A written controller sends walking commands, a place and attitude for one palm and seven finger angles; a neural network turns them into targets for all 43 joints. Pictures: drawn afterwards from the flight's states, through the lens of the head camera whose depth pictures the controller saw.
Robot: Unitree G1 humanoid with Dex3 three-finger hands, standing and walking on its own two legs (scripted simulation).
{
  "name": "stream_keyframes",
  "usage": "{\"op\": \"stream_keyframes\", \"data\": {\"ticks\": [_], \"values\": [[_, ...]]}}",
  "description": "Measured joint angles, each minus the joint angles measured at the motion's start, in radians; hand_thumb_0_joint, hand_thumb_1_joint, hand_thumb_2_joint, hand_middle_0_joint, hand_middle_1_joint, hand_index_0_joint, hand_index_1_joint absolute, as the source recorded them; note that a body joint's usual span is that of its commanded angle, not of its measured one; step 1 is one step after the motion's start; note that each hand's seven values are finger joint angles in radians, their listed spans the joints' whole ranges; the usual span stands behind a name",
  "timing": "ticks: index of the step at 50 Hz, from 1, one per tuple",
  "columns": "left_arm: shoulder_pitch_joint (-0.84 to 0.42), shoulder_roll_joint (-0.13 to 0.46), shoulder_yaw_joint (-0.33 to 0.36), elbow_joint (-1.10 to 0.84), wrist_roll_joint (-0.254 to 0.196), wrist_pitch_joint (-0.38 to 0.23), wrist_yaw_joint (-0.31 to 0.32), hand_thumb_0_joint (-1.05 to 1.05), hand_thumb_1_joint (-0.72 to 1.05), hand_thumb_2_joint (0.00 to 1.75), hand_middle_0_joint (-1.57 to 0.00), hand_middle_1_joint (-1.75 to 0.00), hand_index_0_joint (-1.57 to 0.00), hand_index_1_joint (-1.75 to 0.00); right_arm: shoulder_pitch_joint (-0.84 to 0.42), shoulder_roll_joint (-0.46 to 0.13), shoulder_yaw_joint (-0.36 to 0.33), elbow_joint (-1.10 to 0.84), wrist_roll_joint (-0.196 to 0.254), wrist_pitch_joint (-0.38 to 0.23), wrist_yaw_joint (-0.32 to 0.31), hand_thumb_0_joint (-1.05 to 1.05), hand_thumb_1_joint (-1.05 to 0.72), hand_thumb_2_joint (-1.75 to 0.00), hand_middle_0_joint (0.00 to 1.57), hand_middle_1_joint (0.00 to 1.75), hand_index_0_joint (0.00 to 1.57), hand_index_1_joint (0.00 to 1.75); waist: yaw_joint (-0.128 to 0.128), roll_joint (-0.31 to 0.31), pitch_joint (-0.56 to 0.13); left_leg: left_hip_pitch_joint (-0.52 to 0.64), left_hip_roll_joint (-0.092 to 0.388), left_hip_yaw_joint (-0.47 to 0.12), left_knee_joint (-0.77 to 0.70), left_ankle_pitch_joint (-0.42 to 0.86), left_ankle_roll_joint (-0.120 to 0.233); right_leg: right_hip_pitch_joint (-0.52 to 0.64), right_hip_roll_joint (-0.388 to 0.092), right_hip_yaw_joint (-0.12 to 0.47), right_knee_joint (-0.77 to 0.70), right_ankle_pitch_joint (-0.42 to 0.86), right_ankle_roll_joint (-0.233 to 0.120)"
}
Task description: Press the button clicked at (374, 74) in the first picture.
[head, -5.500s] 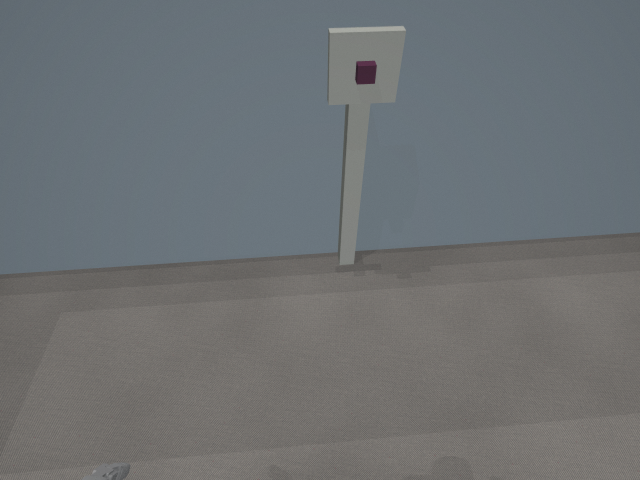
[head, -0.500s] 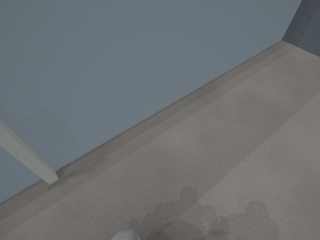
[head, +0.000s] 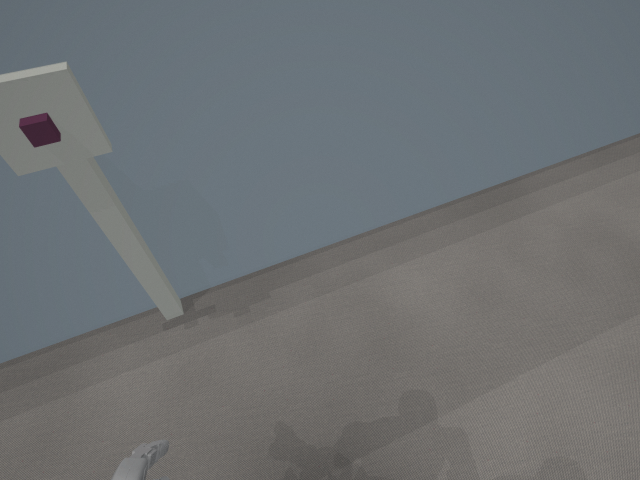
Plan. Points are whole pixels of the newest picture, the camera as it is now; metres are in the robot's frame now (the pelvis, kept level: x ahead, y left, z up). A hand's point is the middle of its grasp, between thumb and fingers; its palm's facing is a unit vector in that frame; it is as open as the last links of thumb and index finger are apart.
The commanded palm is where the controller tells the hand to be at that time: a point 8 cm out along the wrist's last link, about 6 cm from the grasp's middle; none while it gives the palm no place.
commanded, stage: turn to face it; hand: left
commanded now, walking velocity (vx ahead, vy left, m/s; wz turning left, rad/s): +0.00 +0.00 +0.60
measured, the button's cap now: (40, 129) +0.67 +0.54 +0.05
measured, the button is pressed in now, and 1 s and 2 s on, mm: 0 0 0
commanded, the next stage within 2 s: take the last steps up to it in 0.66 s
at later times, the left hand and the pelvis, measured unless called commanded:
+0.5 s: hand out of the picture -0.06 +0.24 -0.18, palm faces +0.34 -0.91 -0.24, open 7.4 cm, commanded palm none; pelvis -0.02 +0.03 -0.01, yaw +17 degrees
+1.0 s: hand out of the picture -0.04 +0.20 -0.15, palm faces +0.44 -0.87 -0.22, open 7.4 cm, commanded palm none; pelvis -0.01 +0.01 +0.00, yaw +25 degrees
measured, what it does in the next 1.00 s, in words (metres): steps on the spot, turning left: right foot, then left foot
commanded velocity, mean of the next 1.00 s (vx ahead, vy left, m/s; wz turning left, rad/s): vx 0.08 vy -0.01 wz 0.30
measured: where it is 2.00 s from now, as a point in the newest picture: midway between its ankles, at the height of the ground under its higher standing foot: (273, 473)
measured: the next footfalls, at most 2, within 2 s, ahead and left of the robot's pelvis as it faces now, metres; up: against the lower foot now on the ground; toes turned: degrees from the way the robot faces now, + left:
right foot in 0.02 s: +0.04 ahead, -0.12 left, +0.00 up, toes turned -1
left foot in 0.44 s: -0.02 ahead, +0.14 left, +0.00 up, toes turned +22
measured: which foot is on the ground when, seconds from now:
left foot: down 0.00-0.02, up 0.04-0.42, down 0.44-0.92, up 0.94-1.00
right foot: up 0.00-0.00, down 0.02-0.44, up 0.46-0.90, down 0.92-1.00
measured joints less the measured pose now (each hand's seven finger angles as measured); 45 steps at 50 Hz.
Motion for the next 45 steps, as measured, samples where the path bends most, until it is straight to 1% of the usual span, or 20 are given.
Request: {"op": "stream_keyframes", "data": {"ticks": [1, 2, 4, 7, 8, 10, 14, 19, 21, 22, 23, 24, 25, 26, 28, 30, 34, 38, 43, 45], "values": [[0.003, -0.005, -0.004, -0.010, 0.002, -0.010, 0.001, 0.01, 0.91, 0.90, -0.20, -0.30, -0.20, -0.30, 0.009, -0.005, -0.005, 0.000, 0.004, 0.003, 0.001, 0.00, -0.90, -0.90, 0.20, 0.30, 0.20, 0.30, 0.001, 0.004, -0.006, -0.021, -0.007, -0.011, 0.029, -0.009, -0.008, 0.034, 0.002, -0.005, -0.083, 0.046, -0.021], [0.001, -0.016, -0.008, -0.013, 0.007, -0.018, 0.003, 0.01, 0.91, 0.90, -0.20, -0.30, -0.20, -0.30, 0.010, -0.012, -0.012, 0.004, 0.006, 0.008, 0.001, 0.00, -0.90, -0.90, 0.20, 0.30, 0.20, 0.30, 0.002, 0.018, -0.001, -0.047, -0.008, -0.018, 0.093, -0.083, -0.017, 0.036, 0.006, -0.019, -0.087, 0.071, -0.049], [0.011, -0.034, -0.021, -0.018, 0.011, -0.020, 0.003, 0.01, 0.91, 0.90, -0.20, -0.30, -0.20, -0.30, 0.018, -0.023, -0.022, 0.013, 0.002, 0.020, 0.003, 0.00, -0.91, -0.90, 0.20, 0.30, 0.20, 0.30, 0.000, 0.027, -0.001, -0.115, -0.014, 0.006, 0.292, -0.211, -0.026, 0.046, -0.008, -0.049, -0.080, 0.065, -0.078], [0.037, -0.049, -0.029, -0.011, 0.013, -0.016, 0.005, 0.01, 0.90, 0.90, -0.20, -0.30, -0.20, -0.30, 0.023, -0.036, -0.031, 0.022, -0.002, 0.030, 0.014, 0.00, -0.91, -0.90, 0.20, 0.30, 0.20, 0.30, -0.001, 0.020, -0.006, -0.184, 0.014, 0.061, 0.545, -0.199, -0.043, 0.082, -0.033, -0.081, -0.126, 0.074, -0.082], [0.043, -0.052, -0.031, -0.006, 0.013, -0.016, 0.005, 0.01, 0.90, 0.90, -0.20, -0.30, -0.20, -0.30, 0.024, -0.039, -0.032, 0.022, -0.002, 0.029, 0.017, 0.00, -0.91, -0.90, 0.20, 0.30, 0.20, 0.30, -0.004, 0.016, -0.005, -0.193, 0.028, 0.074, 0.589, -0.183, -0.051, 0.092, -0.041, -0.091, -0.141, 0.080, -0.082], [0.053, -0.054, -0.034, 0.005, 0.015, -0.017, 0.006, 0.01, 0.90, 0.90, -0.21, -0.30, -0.20, -0.30, 0.026, -0.041, -0.032, 0.023, -0.001, 0.028, 0.020, 0.00, -0.91, -0.90, 0.20, 0.30, 0.20, 0.30, -0.007, 0.004, -0.002, -0.188, 0.054, 0.092, 0.612, -0.169, -0.066, 0.107, -0.058, -0.114, -0.159, 0.088, -0.080], [0.069, -0.052, -0.036, 0.018, 0.019, -0.023, 0.002, 0.01, 0.90, 0.90, -0.21, -0.30, -0.20, -0.30, 0.015, -0.042, -0.027, 0.033, 0.003, 0.034, 0.020, 0.00, -0.91, -0.90, 0.19, 0.30, 0.19, 0.30, 0.005, -0.019, 0.009, -0.135, 0.090, 0.115, 0.516, -0.197, -0.082, 0.121, -0.091, -0.162, -0.167, 0.086, -0.072], [0.097, -0.028, -0.027, 0.038, 0.026, -0.023, -0.001, 0.01, 0.90, 0.90, -0.21, -0.30, -0.20, -0.30, -0.034, -0.036, -0.011, 0.032, 0.010, 0.027, 0.016, 0.00, -0.91, -0.90, 0.19, 0.30, 0.19, 0.30, 0.040, -0.048, 0.024, -0.036, 0.098, 0.154, 0.303, -0.243, -0.071, 0.102, -0.128, -0.207, -0.128, 0.068, -0.048], [0.110, -0.012, -0.019, 0.052, 0.025, -0.019, -0.001, 0.01, 0.90, 0.90, -0.21, -0.30, -0.20, -0.30, -0.054, -0.032, -0.003, 0.020, 0.012, 0.013, 0.013, 0.00, -0.91, -0.90, 0.19, 0.30, 0.19, 0.30, 0.050, -0.060, 0.025, 0.022, 0.090, 0.174, 0.171, -0.198, -0.061, 0.087, -0.145, -0.222, -0.092, 0.052, -0.032], [0.121, -0.003, -0.014, 0.058, 0.021, -0.015, -0.001, 0.01, 0.90, 0.90, -0.21, -0.30, -0.20, -0.30, -0.060, -0.033, 0.001, 0.010, 0.012, 0.003, 0.013, 0.00, -0.91, -0.90, 0.19, 0.30, 0.19, 0.30, 0.053, -0.060, 0.020, 0.059, 0.089, 0.182, 0.083, -0.132, -0.052, 0.073, -0.151, -0.230, -0.061, 0.037, -0.021], [0.128, 0.008, -0.008, 0.065, 0.016, -0.008, -0.002, 0.01, 0.90, 0.90, -0.21, -0.30, -0.20, -0.30, -0.068, -0.029, 0.002, 0.003, 0.010, -0.009, 0.012, 0.00, -0.91, -0.90, 0.19, 0.30, 0.19, 0.30, 0.053, -0.068, 0.017, 0.064, 0.081, 0.185, 0.056, -0.119, -0.008, 0.046, -0.160, -0.219, -0.007, 0.018, -0.014], [0.127, 0.022, -0.002, 0.074, 0.015, 0.004, 0.000, 0.01, 0.90, 0.90, -0.21, -0.30, -0.20, -0.30, -0.079, -0.020, 0.006, -0.002, 0.010, -0.018, 0.010, 0.00, -0.91, -0.90, 0.19, 0.30, 0.19, 0.30, 0.058, -0.084, 0.023, 0.053, 0.070, 0.186, 0.077, -0.126, 0.018, 0.012, -0.160, -0.180, 0.072, -0.056, -0.008], [0.125, 0.033, 0.002, 0.085, 0.015, 0.017, 0.004, 0.01, 0.90, 0.90, -0.21, -0.30, -0.20, -0.30, -0.086, -0.011, 0.012, -0.007, 0.009, -0.026, 0.007, 0.00, -0.91, -0.90, 0.19, 0.30, 0.19, 0.30, 0.063, -0.091, 0.025, 0.049, 0.068, 0.184, 0.090, -0.134, 0.032, -0.023, -0.145, -0.137, 0.159, -0.120, -0.004], [0.123, 0.040, 0.005, 0.097, 0.015, 0.027, 0.008, 0.01, 0.90, 0.90, -0.20, -0.30, -0.20, -0.30, -0.089, -0.004, 0.018, -0.011, 0.008, -0.032, 0.001, 0.00, -0.91, -0.90, 0.19, 0.30, 0.19, 0.30, 0.064, -0.090, 0.023, 0.050, 0.068, 0.179, 0.088, -0.135, 0.038, -0.056, -0.125, -0.104, 0.243, -0.148, -0.002], [0.116, 0.048, 0.009, 0.115, 0.014, 0.035, 0.006, 0.01, 0.91, 0.90, -0.20, -0.30, -0.20, -0.30, -0.088, 0.009, 0.027, -0.014, 0.006, -0.037, -0.010, 0.00, -0.91, -0.90, 0.20, 0.30, 0.20, 0.30, 0.063, -0.084, 0.018, 0.067, 0.067, 0.165, 0.053, -0.117, 0.040, -0.106, -0.098, -0.065, 0.364, -0.124, 0.001], [0.108, 0.051, 0.010, 0.119, 0.013, 0.031, 0.002, 0.01, 0.91, 0.90, -0.20, -0.30, -0.20, -0.30, -0.086, 0.020, 0.035, -0.010, 0.007, -0.038, -0.016, 0.00, -0.91, -0.90, 0.20, 0.30, 0.20, 0.30, 0.064, -0.078, 0.015, 0.089, 0.062, 0.153, 0.003, -0.087, 0.042, -0.132, -0.085, -0.046, 0.412, -0.076, 0.006], [0.094, 0.041, 0.004, 0.113, 0.012, 0.023, -0.002, 0.01, 0.91, 0.90, -0.20, -0.30, -0.20, -0.30, -0.071, 0.038, 0.045, 0.002, 0.008, -0.039, -0.020, 0.00, -0.91, -0.90, 0.20, 0.30, 0.20, 0.30, 0.061, -0.064, 0.006, 0.118, 0.047, 0.131, -0.069, -0.041, 0.051, -0.132, -0.070, -0.029, 0.375, -0.032, 0.013], [0.073, 0.018, -0.003, 0.106, 0.010, 0.022, 0.000, 0.01, 0.91, 0.90, -0.20, -0.30, -0.20, -0.30, -0.044, 0.051, 0.047, 0.019, 0.007, -0.036, -0.020, 0.00, -0.90, -0.90, 0.20, 0.30, 0.20, 0.30, 0.048, -0.050, -0.004, 0.123, 0.030, 0.110, -0.096, -0.019, 0.052, -0.099, -0.052, -0.019, 0.286, -0.044, 0.012], [0.058, -0.021, -0.017, 0.105, 0.010, 0.006, -0.002, 0.01, 0.91, 0.90, -0.20, -0.30, -0.20, -0.30, -0.002, 0.052, 0.040, 0.055, -0.001, -0.030, -0.021, 0.00, -0.91, -0.90, 0.20, 0.30, 0.20, 0.30, 0.025, -0.023, -0.022, 0.110, 0.016, 0.090, -0.082, -0.020, 0.041, -0.008, -0.020, -0.024, 0.099, -0.070, -0.010], [0.068, -0.037, -0.025, 0.108, 0.013, -0.010, -0.008, 0.01, 0.91, 0.90, -0.20, -0.30, -0.20, -0.30, 0.024, 0.048, 0.036, 0.073, -0.001, -0.029, -0.021, 0.00, -0.91, -0.90, 0.20, 0.30, 0.20, 0.30, 0.020, -0.012, -0.039, 0.099, 0.013, 0.085, -0.057, -0.035, 0.033, 0.057, -0.006, -0.036, -0.025, -0.032, -0.021]]}}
